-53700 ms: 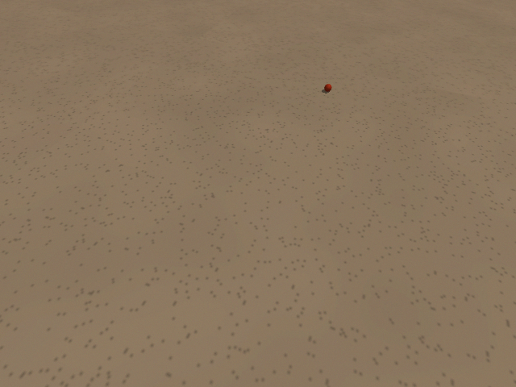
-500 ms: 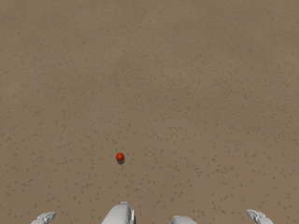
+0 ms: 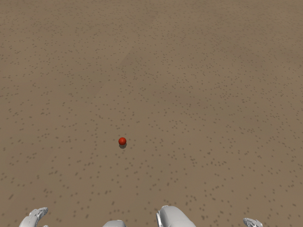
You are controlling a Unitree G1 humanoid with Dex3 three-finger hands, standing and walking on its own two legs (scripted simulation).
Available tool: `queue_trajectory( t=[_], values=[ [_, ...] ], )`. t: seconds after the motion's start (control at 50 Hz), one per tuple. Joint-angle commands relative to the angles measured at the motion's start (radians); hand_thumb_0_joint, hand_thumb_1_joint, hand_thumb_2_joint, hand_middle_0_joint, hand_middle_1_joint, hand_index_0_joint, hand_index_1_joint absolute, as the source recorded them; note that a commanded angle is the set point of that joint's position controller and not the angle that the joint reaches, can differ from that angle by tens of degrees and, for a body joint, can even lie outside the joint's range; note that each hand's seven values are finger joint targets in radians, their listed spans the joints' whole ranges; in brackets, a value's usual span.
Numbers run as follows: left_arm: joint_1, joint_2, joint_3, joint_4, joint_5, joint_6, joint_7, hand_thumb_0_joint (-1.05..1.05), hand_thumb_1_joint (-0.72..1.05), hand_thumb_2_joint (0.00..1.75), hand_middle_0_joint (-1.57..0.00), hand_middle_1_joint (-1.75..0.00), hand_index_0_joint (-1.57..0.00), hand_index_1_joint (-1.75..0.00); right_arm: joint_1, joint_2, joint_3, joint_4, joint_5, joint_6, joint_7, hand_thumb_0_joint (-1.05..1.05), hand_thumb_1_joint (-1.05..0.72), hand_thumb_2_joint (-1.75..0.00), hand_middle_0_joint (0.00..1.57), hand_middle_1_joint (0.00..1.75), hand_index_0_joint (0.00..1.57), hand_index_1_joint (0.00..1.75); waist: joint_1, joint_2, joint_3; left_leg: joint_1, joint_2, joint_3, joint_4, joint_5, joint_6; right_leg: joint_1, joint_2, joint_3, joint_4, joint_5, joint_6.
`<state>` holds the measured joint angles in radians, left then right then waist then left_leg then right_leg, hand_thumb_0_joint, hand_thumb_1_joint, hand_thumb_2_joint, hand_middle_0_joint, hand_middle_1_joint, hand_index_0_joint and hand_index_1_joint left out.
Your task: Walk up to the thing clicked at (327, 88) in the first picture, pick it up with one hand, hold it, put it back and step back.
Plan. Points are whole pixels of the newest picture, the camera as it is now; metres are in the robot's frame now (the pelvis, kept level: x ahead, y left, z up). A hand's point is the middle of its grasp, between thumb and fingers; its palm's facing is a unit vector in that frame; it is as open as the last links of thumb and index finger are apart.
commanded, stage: step back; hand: left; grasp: from above
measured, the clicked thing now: (122, 141) +0.70 +0.16 -0.74
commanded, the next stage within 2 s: none
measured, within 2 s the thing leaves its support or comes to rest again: neither
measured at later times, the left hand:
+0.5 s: hand out of the picture -0.08 +0.22 -0.13, palm faces -0.02 -0.89 -0.45, open 7.4 cm
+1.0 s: hand out of the picture -0.30 +0.22 -0.16, palm faces -0.03 -0.91 -0.40, open 7.4 cm
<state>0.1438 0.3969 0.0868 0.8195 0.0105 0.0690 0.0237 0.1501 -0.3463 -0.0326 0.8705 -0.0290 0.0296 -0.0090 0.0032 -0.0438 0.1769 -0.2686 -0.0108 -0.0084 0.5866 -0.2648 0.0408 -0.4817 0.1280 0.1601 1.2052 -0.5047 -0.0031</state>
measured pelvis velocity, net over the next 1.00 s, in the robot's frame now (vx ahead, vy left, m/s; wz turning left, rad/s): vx -0.37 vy -0.05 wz -0.04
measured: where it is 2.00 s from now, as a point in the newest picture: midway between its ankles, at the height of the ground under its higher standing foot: outside the picture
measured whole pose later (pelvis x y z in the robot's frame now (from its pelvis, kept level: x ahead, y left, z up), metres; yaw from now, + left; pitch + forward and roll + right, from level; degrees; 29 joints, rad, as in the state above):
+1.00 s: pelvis -0.37 -0.05 -0.02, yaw -2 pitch -3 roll -2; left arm 0.22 0.37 0.07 0.93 0.04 0.02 0.00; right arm 0.09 -0.40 -0.05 0.84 -0.04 0.05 0.00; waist 0.02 0.06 0.14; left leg -0.44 0.08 -0.01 0.72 -0.28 0.01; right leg -0.20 0.05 0.02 0.64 -0.39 -0.01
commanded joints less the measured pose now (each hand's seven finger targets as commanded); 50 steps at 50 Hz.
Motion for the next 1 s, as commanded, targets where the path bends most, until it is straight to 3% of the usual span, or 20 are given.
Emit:
queue_trajectory(
  t=[0.0,0.12,0.2,0.22,0.24,0.26,0.28,0.34,0.5,0.6,0.62,0.64,0.66,0.72,0.76,0.84,0.92,0.94,0.96,0.98],
  values=[
    [0.043,0.171,0.052,-0.069,0.007,-0.026,0.008,0.00,0.90,0.90,-0.20,-0.30,-0.20,-0.30,0.000,-0.253,-0.082,-0.094,0.007,-0.031,-0.026,0.00,-0.90,-0.90,0.20,0.30,0.20,0.30,-0.017,0.161,-0.178,0.194,0.275,-0.223,-0.152,0.482,0.206,-0.051,-0.032,0.011,0.008,0.005,0.038],
    [0.091,0.165,0.047,-0.055,0.008,-0.027,-0.012,0.00,0.90,0.90,-0.20,-0.30,-0.20,-0.30,-0.019,-0.293,-0.095,-0.129,-0.003,-0.023,-0.018,0.00,-0.90,-0.90,0.20,0.30,0.20,0.30,-0.022,0.228,-0.232,0.162,0.301,-0.221,-0.178,0.208,0.205,0.083,-0.102,-0.076,-0.291,-0.004,0.029],
    [0.245,0.156,0.060,0.026,0.010,-0.034,-0.029,0.00,0.90,0.90,-0.20,-0.30,-0.20,-0.30,-0.065,-0.322,-0.100,-0.138,-0.001,0.003,-0.012,0.00,-0.90,-0.90,0.20,0.30,0.20,0.30,0.037,0.257,-0.265,-0.022,0.251,-0.178,-0.149,0.077,0.112,0.352,-0.111,-0.175,-0.708,0.153,-0.027],
    [0.255,0.177,0.066,0.028,0.024,-0.040,-0.027,0.00,0.90,0.90,-0.20,-0.30,-0.20,-0.30,-0.060,-0.283,-0.088,-0.134,0.011,0.007,-0.010,0.00,-0.90,-0.90,0.20,0.30,0.20,0.30,0.043,0.176,-0.246,-0.116,0.193,-0.145,-0.059,-0.011,0.056,0.382,-0.143,-0.091,-0.778,0.170,-0.047],
    [0.223,0.242,0.082,0.001,0.039,-0.048,-0.025,0.00,0.90,0.90,-0.20,-0.30,-0.20,-0.30,-0.041,-0.210,-0.066,-0.144,0.019,0.007,-0.008,0.00,-0.90,-0.90,0.20,0.30,0.20,0.30,0.033,-0.064,-0.192,-0.306,0.028,-0.084,0.144,-0.181,-0.015,0.369,-0.322,0.212,-0.868,0.060,-0.094],
    [0.122,0.368,0.106,-0.054,0.040,-0.041,-0.024,0.00,0.90,0.90,-0.20,-0.30,-0.20,-0.30,-0.100,-0.212,-0.076,-0.162,0.019,0.006,-0.027,0.00,-0.90,-0.90,0.20,0.30,0.20,0.30,0.081,-0.257,-0.131,-0.270,-0.088,-0.086,0.398,-0.333,-0.058,0.069,-0.542,0.415,-0.974,0.034,-0.271],
    [0.045,0.359,0.100,-0.087,0.035,-0.046,-0.018,0.00,0.90,0.90,-0.20,-0.30,-0.20,-0.30,-0.095,-0.260,-0.091,-0.146,0.016,0.011,-0.032,0.00,-0.90,-0.90,0.20,0.30,0.20,0.30,0.053,-0.197,-0.056,-0.218,-0.051,-0.179,0.557,-0.305,-0.069,-0.080,-0.571,0.425,-1.003,0.016,-0.302],
    [-0.104,0.229,0.069,-0.109,0.035,-0.052,-0.003,0.00,0.90,0.90,-0.20,-0.30,-0.20,-0.30,0.046,-0.232,-0.074,-0.082,0.030,0.000,-0.027,0.00,-0.90,-0.90,0.20,0.30,0.20,0.30,-0.051,-0.101,-0.090,-0.199,-0.120,-0.155,0.631,-0.154,-0.054,0.044,-0.347,0.029,-0.836,0.375,-0.161],
    [0.067,0.220,0.062,-0.111,0.028,-0.044,0.021,0.00,0.90,0.90,-0.20,-0.30,-0.20,-0.30,0.035,-0.212,-0.061,-0.098,0.005,-0.009,-0.029,0.00,-0.90,-0.90,0.20,0.30,0.20,0.30,0.067,-0.152,-0.201,-0.232,-0.033,-0.062,0.284,-0.283,-0.063,0.455,-0.437,0.067,-0.700,0.747,-0.219],
    [-0.038,0.227,0.039,-0.130,0.010,-0.025,0.008,0.00,0.90,0.90,-0.20,-0.30,-0.20,-0.30,0.206,-0.229,-0.080,-0.017,0.008,-0.008,-0.015,0.00,-0.90,-0.90,0.20,0.30,0.20,0.30,-0.025,-0.085,-0.255,0.064,-0.015,0.013,-0.126,0.000,-0.006,0.266,-0.372,-0.002,-0.633,0.458,-0.120],
    [-0.016,0.194,0.026,-0.136,0.008,-0.023,0.005,0.00,0.90,0.90,-0.20,-0.30,-0.20,-0.30,0.186,-0.283,-0.094,-0.029,-0.006,-0.008,-0.013,0.00,-0.90,-0.90,0.20,0.30,0.20,0.30,-0.020,0.050,-0.246,0.106,0.129,-0.200,-0.183,0.042,0.053,0.130,-0.291,-0.050,-0.514,0.305,-0.062],
    [-0.067,0.172,0.023,-0.150,-0.002,-0.028,0.011,0.00,0.90,0.90,-0.20,-0.30,-0.20,-0.30,0.101,-0.394,-0.107,-0.060,-0.008,-0.003,-0.004,0.00,-0.90,-0.90,0.20,0.30,0.20,0.30,-0.025,0.303,-0.201,0.012,0.351,-0.473,-0.263,0.123,0.192,0.002,-0.096,-0.218,-0.319,-0.042,-0.008],
    [-0.123,0.212,0.052,-0.140,0.012,-0.025,0.020,0.00,0.90,0.90,-0.20,-0.30,-0.20,-0.30,0.066,-0.427,-0.117,-0.077,-0.012,-0.007,-0.002,0.00,-0.90,-0.90,0.20,0.30,0.20,0.30,-0.067,0.293,-0.152,-0.157,0.436,-0.587,-0.317,0.129,0.298,0.058,-0.089,-0.077,-0.077,-0.165,0.004],
    [-0.009,0.177,0.046,-0.063,-0.014,-0.014,0.015,0.00,0.90,0.90,-0.20,-0.30,-0.20,-0.30,-0.059,-0.299,-0.070,-0.091,-0.019,-0.017,-0.022,0.00,-0.90,-0.90,0.20,0.30,0.20,0.30,0.040,0.104,-0.164,-0.095,0.275,-0.251,-0.182,0.390,0.196,0.026,-0.028,0.018,0.145,-0.019,-0.018],
    [0.041,0.179,0.046,-0.040,-0.007,-0.021,0.010,0.00,0.90,0.90,-0.20,-0.30,-0.20,-0.30,-0.071,-0.278,-0.070,-0.097,-0.016,-0.014,-0.020,0.00,-0.90,-0.90,0.20,0.30,0.20,0.30,0.044,0.160,-0.162,-0.022,0.251,-0.201,-0.144,0.389,0.195,0.017,-0.054,-0.024,0.059,-0.007,0.003],
    [0.011,0.167,0.031,-0.036,0.010,-0.049,-0.008,0.00,0.90,0.90,-0.20,-0.30,-0.20,-0.30,0.019,-0.284,-0.083,-0.085,-0.018,-0.013,-0.013,0.00,-0.90,-0.90,0.20,0.30,0.20,0.30,-0.030,0.214,-0.196,0.122,0.251,-0.227,-0.164,0.088,0.194,0.055,-0.102,-0.103,-0.328,-0.026,0.022],
    [0.147,0.156,0.031,0.065,0.020,-0.088,-0.010,0.00,0.90,0.90,-0.20,-0.30,-0.20,-0.30,-0.006,-0.296,-0.084,-0.070,-0.010,0.012,0.000,0.00,-0.90,-0.90,0.20,0.30,0.20,0.30,0.018,0.191,-0.245,0.018,0.204,-0.144,-0.052,-0.087,0.120,0.332,-0.082,-0.173,-0.841,0.145,-0.030],
    [0.155,0.210,0.050,0.076,0.036,-0.097,-0.007,0.00,0.90,0.90,-0.20,-0.30,-0.20,-0.30,0.011,-0.246,-0.069,-0.074,-0.008,0.012,0.002,0.00,-0.90,-0.90,0.20,0.30,0.20,0.30,0.013,0.081,-0.226,-0.161,0.146,-0.111,0.060,-0.170,0.062,0.428,-0.153,0.009,-0.839,0.102,-0.063],
    [0.143,0.291,0.070,0.054,0.043,-0.103,-0.005,0.00,0.90,0.90,-0.20,-0.30,-0.20,-0.30,-0.039,-0.182,-0.051,-0.106,-0.001,0.004,0.006,0.00,-0.90,-0.90,0.20,0.30,0.20,0.30,0.045,-0.115,-0.174,-0.345,0.009,-0.067,0.167,-0.248,-0.018,0.368,-0.376,0.358,-0.926,-0.124,-0.139],
    [0.048,0.366,0.077,0.031,0.042,-0.098,-0.004,0.00,0.90,0.90,-0.20,-0.30,-0.20,-0.30,-0.099,-0.232,-0.073,-0.096,-0.003,0.005,-0.008,0.00,-0.90,-0.90,0.20,0.30,0.20,0.30,0.067,-0.142,-0.107,-0.200,0.019,-0.164,0.315,-0.297,-0.044,0.036,-0.533,0.483,-0.979,-0.240,-0.260]
  ],
)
